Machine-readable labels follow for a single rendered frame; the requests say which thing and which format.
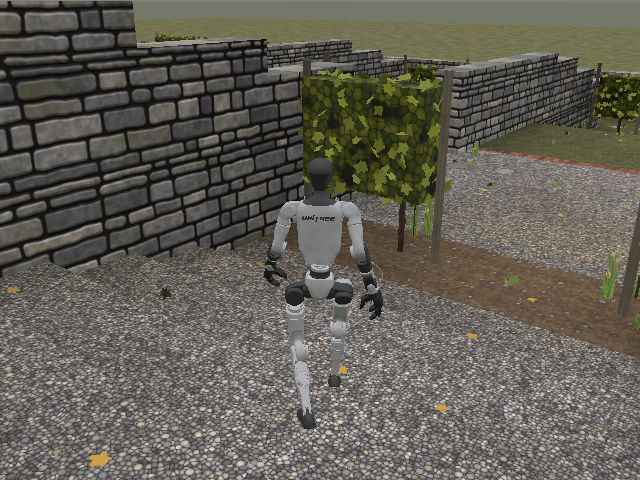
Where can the right robot hand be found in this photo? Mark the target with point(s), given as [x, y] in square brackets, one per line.
[378, 303]

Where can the left robot hand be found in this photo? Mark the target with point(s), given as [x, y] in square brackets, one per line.
[277, 271]

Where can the robot left forearm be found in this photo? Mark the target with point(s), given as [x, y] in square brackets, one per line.
[271, 259]

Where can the left robot upper arm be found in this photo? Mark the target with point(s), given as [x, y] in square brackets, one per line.
[288, 211]

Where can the robot right forearm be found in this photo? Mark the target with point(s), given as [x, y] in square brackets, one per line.
[366, 272]

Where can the robot left shin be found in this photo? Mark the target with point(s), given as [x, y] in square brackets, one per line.
[302, 380]

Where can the robot shin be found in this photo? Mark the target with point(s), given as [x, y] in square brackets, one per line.
[302, 380]
[337, 350]

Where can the robot right shin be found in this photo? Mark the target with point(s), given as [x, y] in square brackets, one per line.
[337, 350]

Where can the right robot upper arm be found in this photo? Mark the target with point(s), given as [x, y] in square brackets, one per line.
[351, 212]

